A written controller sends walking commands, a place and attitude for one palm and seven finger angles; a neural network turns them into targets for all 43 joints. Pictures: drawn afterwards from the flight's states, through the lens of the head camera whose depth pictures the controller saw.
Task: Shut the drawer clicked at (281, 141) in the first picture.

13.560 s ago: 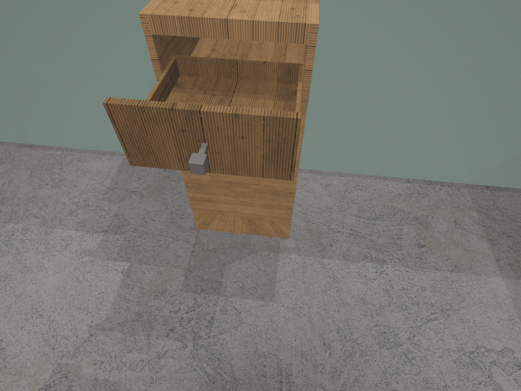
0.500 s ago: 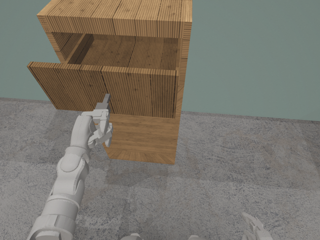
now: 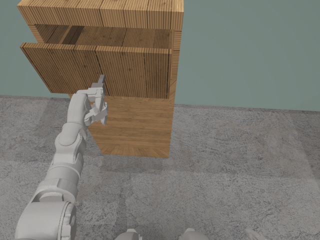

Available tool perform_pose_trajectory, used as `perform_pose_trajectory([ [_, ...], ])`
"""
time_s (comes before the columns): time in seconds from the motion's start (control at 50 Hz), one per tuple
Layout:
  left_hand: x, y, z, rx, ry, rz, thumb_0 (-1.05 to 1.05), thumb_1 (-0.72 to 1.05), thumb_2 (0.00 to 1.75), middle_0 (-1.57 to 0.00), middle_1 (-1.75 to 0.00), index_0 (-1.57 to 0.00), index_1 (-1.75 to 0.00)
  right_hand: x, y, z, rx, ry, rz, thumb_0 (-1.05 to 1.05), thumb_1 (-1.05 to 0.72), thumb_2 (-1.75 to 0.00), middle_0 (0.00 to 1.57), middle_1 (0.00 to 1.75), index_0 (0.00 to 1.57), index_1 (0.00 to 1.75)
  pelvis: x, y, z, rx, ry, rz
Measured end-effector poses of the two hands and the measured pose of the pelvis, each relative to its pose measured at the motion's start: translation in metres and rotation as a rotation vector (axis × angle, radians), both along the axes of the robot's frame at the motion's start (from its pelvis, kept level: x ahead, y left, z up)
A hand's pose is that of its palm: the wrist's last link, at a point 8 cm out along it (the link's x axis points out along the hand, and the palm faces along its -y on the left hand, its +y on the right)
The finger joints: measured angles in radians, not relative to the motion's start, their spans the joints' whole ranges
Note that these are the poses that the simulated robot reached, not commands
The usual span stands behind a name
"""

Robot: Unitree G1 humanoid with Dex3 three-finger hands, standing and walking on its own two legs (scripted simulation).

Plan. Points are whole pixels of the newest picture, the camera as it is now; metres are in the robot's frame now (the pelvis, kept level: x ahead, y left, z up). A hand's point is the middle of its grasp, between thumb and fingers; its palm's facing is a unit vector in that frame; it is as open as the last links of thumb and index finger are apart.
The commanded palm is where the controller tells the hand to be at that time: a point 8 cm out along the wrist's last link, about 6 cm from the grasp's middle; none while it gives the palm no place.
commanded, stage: push the drawer shut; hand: left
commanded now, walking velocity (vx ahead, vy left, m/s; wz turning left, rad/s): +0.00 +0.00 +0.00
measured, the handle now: (99, 86) +0.50 +0.17 +0.07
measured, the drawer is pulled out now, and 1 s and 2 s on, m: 0.10 0.00 0.00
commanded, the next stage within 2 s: pull the fist back off the drawer in 1.18 s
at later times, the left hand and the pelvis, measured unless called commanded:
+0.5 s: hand (109, 90) +0.49 +0.14 +0.07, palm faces -0.07 -1.00 -0.03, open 3.2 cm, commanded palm +0.48 +0.18 +0.07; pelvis -0.01 +0.01 -0.01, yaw -1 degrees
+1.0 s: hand (112, 81) +0.52 +0.13 +0.07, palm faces -0.05 -1.00 -0.03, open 3.0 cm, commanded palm +0.53 +0.17 +0.07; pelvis -0.01 +0.01 -0.02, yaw -1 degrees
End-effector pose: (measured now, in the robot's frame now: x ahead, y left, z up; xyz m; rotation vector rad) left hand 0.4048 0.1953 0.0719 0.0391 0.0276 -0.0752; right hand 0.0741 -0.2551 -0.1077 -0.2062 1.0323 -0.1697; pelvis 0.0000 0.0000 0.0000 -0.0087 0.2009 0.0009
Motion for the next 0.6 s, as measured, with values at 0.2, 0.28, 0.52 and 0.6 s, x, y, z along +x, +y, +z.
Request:
perform_pose_trajectory([
  [0.2, 0.027, -0.003, 0.001, -0.005, 0.006, 0.002, 0.01, 0.89, 0.96, -1.40, -1.60, -1.40, -1.60, -0.025, 0.002, -0.007, -0.001, 0.066, -0.025, 0.00, -0.91, -0.90, 0.20, 0.30, 0.21, 0.30, -0.004, 0.002, -0.005, -0.003, 0.033, -0.005],
  [0.28, 0.037, -0.004, 0.001, -0.009, 0.004, 0.001, 0.02, 0.89, 0.96, -1.39, -1.60, -1.40, -1.60, -0.037, 0.002, -0.009, -0.004, 0.094, -0.039, 0.00, -0.91, -0.90, 0.20, 0.30, 0.21, 0.30, -0.005, 0.003, -0.007, -0.004, 0.047, -0.010],
  [0.52, 0.068, -0.004, 0.001, -0.013, 0.006, 0.004, 0.01, 0.86, 0.94, -1.39, -1.60, -1.40, -1.60, -0.070, 0.002, -0.011, -0.024, 0.190, -0.078, 0.00, -0.91, -0.90, 0.20, 0.30, 0.21, 0.30, -0.007, 0.008, -0.014, -0.014, 0.096, -0.017],
  [0.6, 0.076, -0.006, 0.001, -0.014, 0.004, 0.007, 0.01, 0.87, 0.94, -1.39, -1.60, -1.40, -1.60, -0.079, 0.004, -0.012, -0.023, 0.223, -0.085, 0.00, -0.91, -0.90, 0.20, 0.30, 0.21, 0.30, -0.006, 0.010, -0.016, -0.016, 0.110, -0.019],
])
